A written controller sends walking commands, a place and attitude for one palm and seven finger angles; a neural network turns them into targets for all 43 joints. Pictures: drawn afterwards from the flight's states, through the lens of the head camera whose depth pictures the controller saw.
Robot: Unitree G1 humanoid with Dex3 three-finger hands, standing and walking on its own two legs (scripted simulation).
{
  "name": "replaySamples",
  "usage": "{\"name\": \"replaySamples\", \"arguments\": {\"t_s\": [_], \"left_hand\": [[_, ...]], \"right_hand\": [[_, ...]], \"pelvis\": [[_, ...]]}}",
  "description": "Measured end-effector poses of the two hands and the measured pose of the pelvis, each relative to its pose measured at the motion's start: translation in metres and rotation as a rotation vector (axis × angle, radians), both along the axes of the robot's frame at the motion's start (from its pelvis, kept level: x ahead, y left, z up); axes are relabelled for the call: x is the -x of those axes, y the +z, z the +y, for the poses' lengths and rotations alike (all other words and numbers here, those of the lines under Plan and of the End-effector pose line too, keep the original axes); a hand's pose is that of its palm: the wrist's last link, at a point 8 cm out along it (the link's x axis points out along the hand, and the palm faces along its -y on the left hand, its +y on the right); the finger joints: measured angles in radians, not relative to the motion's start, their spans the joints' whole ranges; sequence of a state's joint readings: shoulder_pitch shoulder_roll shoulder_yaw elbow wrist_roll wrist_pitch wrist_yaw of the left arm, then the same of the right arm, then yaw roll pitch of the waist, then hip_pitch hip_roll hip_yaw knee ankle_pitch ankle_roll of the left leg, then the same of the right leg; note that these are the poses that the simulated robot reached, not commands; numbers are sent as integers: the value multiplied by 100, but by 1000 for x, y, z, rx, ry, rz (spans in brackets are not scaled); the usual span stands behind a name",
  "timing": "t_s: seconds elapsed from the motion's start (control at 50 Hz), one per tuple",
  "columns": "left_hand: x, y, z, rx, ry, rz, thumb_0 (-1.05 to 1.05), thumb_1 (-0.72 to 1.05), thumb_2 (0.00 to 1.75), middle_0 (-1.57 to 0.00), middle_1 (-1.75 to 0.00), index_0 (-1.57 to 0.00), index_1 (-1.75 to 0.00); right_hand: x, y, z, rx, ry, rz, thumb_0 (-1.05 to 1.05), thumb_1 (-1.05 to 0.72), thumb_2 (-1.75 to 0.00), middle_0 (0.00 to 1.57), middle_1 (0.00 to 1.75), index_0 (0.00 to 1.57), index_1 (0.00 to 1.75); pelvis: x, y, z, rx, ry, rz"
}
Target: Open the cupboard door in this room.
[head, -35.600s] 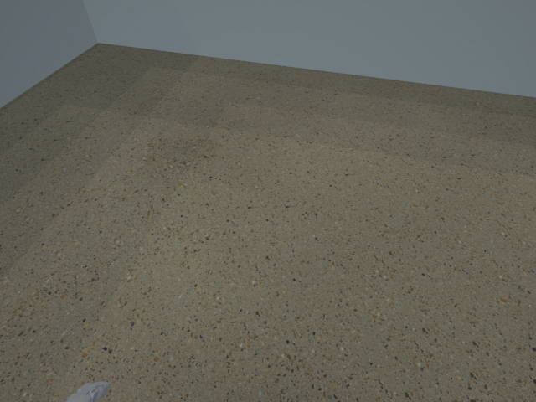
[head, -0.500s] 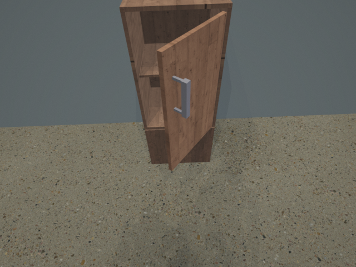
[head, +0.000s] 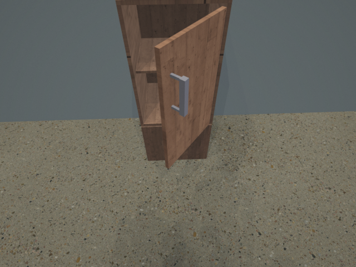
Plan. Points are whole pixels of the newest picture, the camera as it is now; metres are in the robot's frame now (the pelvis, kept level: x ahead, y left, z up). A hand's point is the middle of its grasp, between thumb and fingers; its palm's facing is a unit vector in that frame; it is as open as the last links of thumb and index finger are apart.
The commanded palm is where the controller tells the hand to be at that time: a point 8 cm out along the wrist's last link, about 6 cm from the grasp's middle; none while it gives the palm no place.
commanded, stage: look to check the result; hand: left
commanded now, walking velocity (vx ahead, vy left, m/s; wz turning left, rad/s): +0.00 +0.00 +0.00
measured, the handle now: (178, 95) +0.61 +0.03 +0.03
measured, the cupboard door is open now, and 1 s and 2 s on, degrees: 51 51 51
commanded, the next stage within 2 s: walk to a spot facing it in 0.42 s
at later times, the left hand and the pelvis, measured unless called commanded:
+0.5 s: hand out of the picture +0.02 +0.17 -0.17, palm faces +0.04 -0.98 -0.21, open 7.4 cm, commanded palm none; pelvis +0.01 -0.01 +0.00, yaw +0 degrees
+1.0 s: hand out of the picture +0.09 +0.18 -0.17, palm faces -0.10 -0.96 -0.26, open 7.4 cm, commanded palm none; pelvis +0.00 -0.02 -0.01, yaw -11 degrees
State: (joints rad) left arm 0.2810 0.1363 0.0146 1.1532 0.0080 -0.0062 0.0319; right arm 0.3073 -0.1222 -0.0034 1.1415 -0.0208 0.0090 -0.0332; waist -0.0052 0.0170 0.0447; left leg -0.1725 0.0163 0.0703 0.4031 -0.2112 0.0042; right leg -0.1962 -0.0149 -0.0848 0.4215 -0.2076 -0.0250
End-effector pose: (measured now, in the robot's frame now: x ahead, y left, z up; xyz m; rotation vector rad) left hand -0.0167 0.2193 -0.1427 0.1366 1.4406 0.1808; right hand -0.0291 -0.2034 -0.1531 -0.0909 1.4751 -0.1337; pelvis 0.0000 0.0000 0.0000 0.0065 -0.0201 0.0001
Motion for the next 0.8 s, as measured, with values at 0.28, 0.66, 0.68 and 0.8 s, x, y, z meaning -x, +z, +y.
{"name": "replaySamples", "arguments": {"t_s": [0.28,0.66,0.68,0.8], "left_hand": [[-15,1,-4,-1,-2,-24,0,91,90,-20,-29,-20,-30],[-35,1,-4,-15,-21,-38,0,90,90,-20,-29,-20,-30],[-35,1,-3,-14,-25,-32,0,90,90,-20,-29,-20,-30],[-46,-6,6,-13,-60,-11,0,90,90,-20,-29,-20,-30]], "right_hand": [[-28,1,-10,16,16,-47,1,-91,-90,20,30,19,30],[-35,0,-24,36,-1,-43,1,-91,-90,20,30,19,30],[-35,0,-25,39,-10,-44,1,-91,-90,20,30,20,30],[-29,-1,-32,77,-78,-58,1,-91,-90,20,30,20,30]], "pelvis": [[-9,1,-4,0,2,1],[-14,0,-11,1,-23,5],[-13,-1,-11,2,-31,6],[-9,-7,-8,7,-81,17]]}}
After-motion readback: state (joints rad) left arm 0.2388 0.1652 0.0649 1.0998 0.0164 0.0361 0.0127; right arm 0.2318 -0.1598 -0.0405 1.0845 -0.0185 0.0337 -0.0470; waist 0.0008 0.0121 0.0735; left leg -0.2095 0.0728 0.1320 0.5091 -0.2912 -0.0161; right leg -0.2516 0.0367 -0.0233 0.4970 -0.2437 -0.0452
